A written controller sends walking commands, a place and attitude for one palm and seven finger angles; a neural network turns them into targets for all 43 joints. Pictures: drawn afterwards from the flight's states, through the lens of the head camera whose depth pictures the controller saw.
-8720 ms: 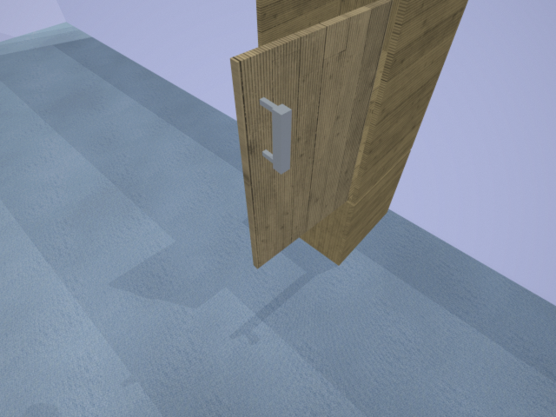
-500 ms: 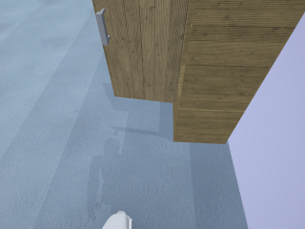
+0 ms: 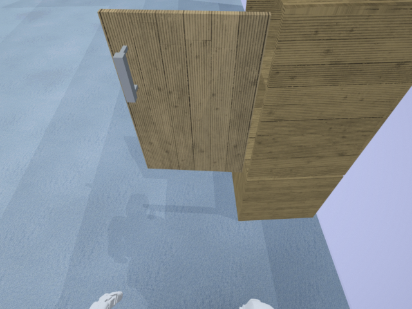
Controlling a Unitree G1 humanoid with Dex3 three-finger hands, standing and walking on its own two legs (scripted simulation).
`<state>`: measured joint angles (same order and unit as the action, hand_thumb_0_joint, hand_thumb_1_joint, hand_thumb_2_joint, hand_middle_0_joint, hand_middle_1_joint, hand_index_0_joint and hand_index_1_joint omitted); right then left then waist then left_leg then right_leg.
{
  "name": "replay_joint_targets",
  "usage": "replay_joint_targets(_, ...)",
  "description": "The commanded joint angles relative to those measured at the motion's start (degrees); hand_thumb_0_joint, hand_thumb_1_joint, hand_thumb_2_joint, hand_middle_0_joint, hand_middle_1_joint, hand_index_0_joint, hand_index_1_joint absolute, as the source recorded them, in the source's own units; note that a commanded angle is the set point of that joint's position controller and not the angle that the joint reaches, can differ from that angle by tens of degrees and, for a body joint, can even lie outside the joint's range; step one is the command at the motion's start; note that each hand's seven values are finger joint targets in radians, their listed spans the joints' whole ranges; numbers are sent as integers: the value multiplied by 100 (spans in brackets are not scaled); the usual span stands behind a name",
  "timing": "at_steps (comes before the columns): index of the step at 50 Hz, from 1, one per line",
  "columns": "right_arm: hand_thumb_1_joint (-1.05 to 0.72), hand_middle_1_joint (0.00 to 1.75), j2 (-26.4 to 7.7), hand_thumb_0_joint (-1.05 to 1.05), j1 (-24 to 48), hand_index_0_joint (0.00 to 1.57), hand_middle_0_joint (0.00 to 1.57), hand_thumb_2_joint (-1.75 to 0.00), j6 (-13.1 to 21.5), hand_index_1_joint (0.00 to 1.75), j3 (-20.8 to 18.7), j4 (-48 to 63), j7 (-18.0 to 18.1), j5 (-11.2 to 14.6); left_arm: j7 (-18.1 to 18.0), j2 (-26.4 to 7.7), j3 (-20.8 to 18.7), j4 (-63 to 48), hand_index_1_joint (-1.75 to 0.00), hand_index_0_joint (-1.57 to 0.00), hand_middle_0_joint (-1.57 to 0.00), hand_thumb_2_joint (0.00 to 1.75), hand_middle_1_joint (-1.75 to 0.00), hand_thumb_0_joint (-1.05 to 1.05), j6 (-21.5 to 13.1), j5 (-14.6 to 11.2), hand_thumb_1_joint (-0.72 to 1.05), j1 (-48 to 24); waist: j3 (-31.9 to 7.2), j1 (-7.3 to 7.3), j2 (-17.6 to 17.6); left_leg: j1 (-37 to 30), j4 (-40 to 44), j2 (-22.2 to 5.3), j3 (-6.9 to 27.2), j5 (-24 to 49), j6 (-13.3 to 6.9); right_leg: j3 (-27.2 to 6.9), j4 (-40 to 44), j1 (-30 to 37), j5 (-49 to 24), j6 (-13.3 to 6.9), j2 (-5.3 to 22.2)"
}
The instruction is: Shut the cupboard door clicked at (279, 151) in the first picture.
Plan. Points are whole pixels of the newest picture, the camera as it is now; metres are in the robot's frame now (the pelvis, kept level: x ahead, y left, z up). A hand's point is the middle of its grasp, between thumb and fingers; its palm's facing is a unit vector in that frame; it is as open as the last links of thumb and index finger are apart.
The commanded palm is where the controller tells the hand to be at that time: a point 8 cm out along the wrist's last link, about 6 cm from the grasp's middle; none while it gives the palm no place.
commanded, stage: take the last steps up to it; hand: left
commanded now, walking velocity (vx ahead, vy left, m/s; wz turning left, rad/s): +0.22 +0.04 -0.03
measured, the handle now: (128, 74) +0.63 +0.23 +0.11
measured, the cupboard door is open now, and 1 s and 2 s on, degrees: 84 84 84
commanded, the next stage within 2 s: come to a stop and stand still in 0.12 s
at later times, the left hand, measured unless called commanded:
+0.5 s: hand (115, 308) +0.15 +0.22 -0.19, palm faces +0.05 -0.98 -0.20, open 7.3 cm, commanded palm none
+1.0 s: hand (139, 293) +0.18 +0.17 -0.18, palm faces +0.03 -0.98 -0.19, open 7.3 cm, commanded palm none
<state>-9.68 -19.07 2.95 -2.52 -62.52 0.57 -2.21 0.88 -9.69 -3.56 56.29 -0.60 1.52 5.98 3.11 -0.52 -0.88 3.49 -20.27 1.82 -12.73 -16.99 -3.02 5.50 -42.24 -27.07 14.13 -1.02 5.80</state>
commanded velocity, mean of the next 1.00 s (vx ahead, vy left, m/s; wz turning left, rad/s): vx -0.07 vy -0.03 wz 0.00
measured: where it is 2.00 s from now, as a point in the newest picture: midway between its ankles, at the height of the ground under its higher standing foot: outside the picture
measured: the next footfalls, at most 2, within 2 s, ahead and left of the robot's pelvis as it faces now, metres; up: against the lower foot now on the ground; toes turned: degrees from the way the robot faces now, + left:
right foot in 0.08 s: +0.13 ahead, -0.11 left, +0.00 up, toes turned -7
left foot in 0.36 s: +0.19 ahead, +0.11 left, +0.00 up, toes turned +2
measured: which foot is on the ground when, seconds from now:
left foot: down 0.00-0.08, up 0.10-0.34, down 0.36-1.00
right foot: up 0.00-0.06, down 0.08-0.40, up 0.42-0.72, down 0.74-1.00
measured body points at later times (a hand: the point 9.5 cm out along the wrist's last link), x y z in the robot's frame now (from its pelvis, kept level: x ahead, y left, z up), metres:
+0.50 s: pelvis +0.15 +0.03 -0.01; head +0.19 +0.05 +0.44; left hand +0.15 +0.27 -0.17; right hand +0.21 -0.20 -0.15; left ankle +0.18 +0.14 -0.74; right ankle +0.08 -0.09 -0.71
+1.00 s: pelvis +0.13 -0.01 +0.00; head +0.16 +0.00 +0.44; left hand +0.18 +0.22 -0.17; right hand +0.16 -0.25 -0.16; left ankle +0.12 +0.10 -0.74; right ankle +0.11 -0.12 -0.74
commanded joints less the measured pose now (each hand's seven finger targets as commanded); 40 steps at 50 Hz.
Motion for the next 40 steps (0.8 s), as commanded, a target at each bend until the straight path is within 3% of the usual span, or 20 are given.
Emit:
replay_joint_targets(1, -90, 30, -661, 0, -299, 20, 20, -90, 51, 30, -58, 86, 32, 24, -2, -299, -24, -192, -30, -20, -20, 90, -30, 0, -120, 13, 90, 490, 50, 253, 220, 459, 12, -1525, 887, 2133, -413, 177, 976, 1212, -214, -102, -256)
replay_joint_targets(2, -90, 30, -631, 0, -207, 20, 20, -90, 58, 30, -38, 74, 23, 76, -25, -495, -82, -10, -30, -20, -20, 90, -30, 0, -164, 14, 90, 1101, -188, 543, 12, 881, -807, -1230, 664, 2206, -206, 3, 1293, 2234, -462, -216, -213)
replay_joint_targets(3, -90, 30, -519, 0, -202, 20, 20, -90, 74, 30, -35, 170, -7, 142, -74, -925, -190, 214, -30, -20, -20, 90, -30, 0, -237, 31, 90, 1867, -667, 783, -788, 1951, -2153, -664, 294, 1356, 83, -1397, 1596, 3532, -761, -664, 803)
replay_joint_targets(4, -90, 30, -422, 0, -306, 20, 20, -90, 40, 30, -33, 314, -32, 153, -123, -1383, -265, 323, -30, -20, -20, 90, -30, 0, -225, -44, 90, 2260, -695, 755, -1680, 3011, -3852, -68, 256, -1632, 299, -3064, 2471, 4063, -1204, -1350, 2061)
replay_joint_targets(5, -90, 30, -574, 0, 53, 20, 20, -90, -28, 30, -71, 304, -25, 147, -170, -1268, -258, 262, -30, -20, -20, 90, -30, 0, -257, -93, 90, 2000, -521, 754, -1340, 3153, -4601, -361, 1056, -1600, 269, -3194, 2722, 3339, -983, -1427, 2099)
replay_joint_targets(7, -90, 30, -386, 0, 350, 20, 20, -90, -78, 30, -67, 348, -33, 131, -210, -819, -133, 31, -30, -20, -20, 90, -30, 0, -276, -94, 90, 1175, 32, 376, -572, 3184, -4575, -733, 1348, -705, 351, -2095, 2862, 2371, -1115, -1160, 1694)
replay_joint_targets(10, -90, 30, -57, 0, -118, 20, 20, -90, -152, 30, -6, 164, -67, 127, -210, -608, -73, 10, -30, -20, -20, 90, -30, 0, -377, -48, 90, 872, -327, 22, -485, 2306, -3297, -794, 1075, -442, 505, -755, 2775, 1885, -2208, -895, 1209)
replay_joint_targets(15, -90, 30, 144, 0, -190, 20, 20, -90, -170, 30, 100, 74, -11, 145, -249, -585, -5, 236, -30, -20, -20, 90, -30, 0, -273, -78, 90, 763, -482, -62, -525, 1075, -959, -341, 719, 927, 634, -183, 1943, 1749, -3189, -503, 608)
replay_joint_targets(16, -90, 30, 26, 0, -213, 20, 20, -90, -166, 30, 84, 37, -7, 144, -270, -616, 25, 277, -30, -20, -20, 90, -30, 0, -223, -99, 90, 757, -547, -97, -397, 624, -499, -416, 794, 1763, 604, -162, 1655, 1573, -2886, -309, 500)
replay_joint_targets(18, -90, 30, -641, 0, -206, 20, 20, -90, -151, 30, -32, 73, 69, 138, -335, -463, 82, 299, -30, -20, -20, 90, -30, 0, -73, -128, 90, 1148, -824, 9, 574, 167, -668, -1476, 1584, 4480, 135, -20, 1263, 1270, -840, 101, 75)
replay_joint_targets(20, -90, 30, -895, 0, 34, 20, 20, -90, -237, 30, -95, 143, 162, 150, -344, -397, 96, 284, -30, -20, -20, 90, -30, 0, 108, -109, 90, 1255, -411, 35, 1249, 572, -385, -2033, 1984, 5227, -378, 75, 606, 1177, 861, 235, -221)
replay_joint_targets(22, -90, 30, -1046, 0, -30, 20, 20, -90, -315, 30, -167, 178, 273, 105, -322, -504, 54, 221, -30, -20, -20, 90, -30, 0, 234, -129, 90, 1162, -525, -125, 1606, 293, -252, -2355, 2226, 6117, -758, -261, -818, 673, 2061, 215, -319)
replay_joint_targets(24, -90, 30, -1115, 0, 96, 20, 20, -90, -367, 30, -234, 288, 315, 77, -305, -524, -6, 138, -30, -20, -20, 90, -30, 0, 263, -105, 90, 980, -598, -183, 1210, 151, -460, -2426, 2187, 5918, -960, -550, -1530, 259, 2215, 152, -353)
replay_joint_targets(28, -90, 30, -1183, 0, 594, 20, 20, -90, -393, 30, -317, 541, 314, 69, -244, -463, -105, -37, -30, -20, -20, 90, -30, 0, 334, -90, 90, 923, -932, -82, 961, 144, -383, -2284, 1858, 4562, -819, -663, -1710, 119, 1733, 228, -424)
replay_joint_targets(32, -90, 30, -1186, 0, 986, 20, 20, -90, -408, 30, -337, 727, 233, 46, -208, -369, -90, -155, -30, -20, -20, 90, -30, 0, 324, -74, 90, 1157, -854, 65, 1233, 840, -257, -2167, 1771, 3077, -619, -376, -220, 999, 1259, 134, -371)
replay_joint_targets(34, -90, 30, -1072, 0, 1097, 20, 20, -90, -443, 30, -332, 780, 176, 95, -206, -444, -92, -54, -30, -20, -20, 90, -30, 0, 252, -31, 90, 1589, -748, 283, 703, 1428, -623, -1776, 1575, 1717, -320, -175, 1182, 1834, 35, 112, -426)
replay_joint_targets(35, -90, 30, -855, 0, 1008, 20, 20, -90, -466, 30, -318, 824, 127, 154, -223, -707, -118, -91, -30, -20, -20, 90, -30, 0, 204, 23, 90, 1600, -697, 261, -179, 1794, -1153, -1207, 1299, 533, 13, -786, 2126, 2002, -406, 31, 22)
replay_joint_targets(36, -90, 30, -458, 0, 938, 20, 20, -90, -515, 30, -251, 923, 59, 193, -243, -1181, -153, -217, -30, -20, -20, 90, -30, 0, 163, 73, 90, 1220, -336, 105, -1589, 2251, -1962, -363, 697, -1072, 436, -2083, 2736, 1572, -361, -469, 1188)
replay_joint_targets(37, -90, 30, -517, 0, 1207, 20, 20, -90, -595, 30, -223, 989, 13, 178, -230, -1280, -101, -341, -30, -20, -20, 90, -30, 0, 159, 41, 90, 998, -241, 265, -1265, 1845, -2875, -276, 1079, -1577, 410, -2147, 3003, 630, 106, -883, 1560)
replay_joint_targets(40, -90, 30, -450, 0, 1040, 20, 20, -90, -595, 30, -208, 802, 23, 157, -264, -911, -14, -310, -30, -20, -20, 90, -30, 0, 63, 32, 90, 427, 61, -33, -1229, 2040, -3498, -371, 1246, -1092, 393, -1529, 2497, 834, -1446, -897, 988)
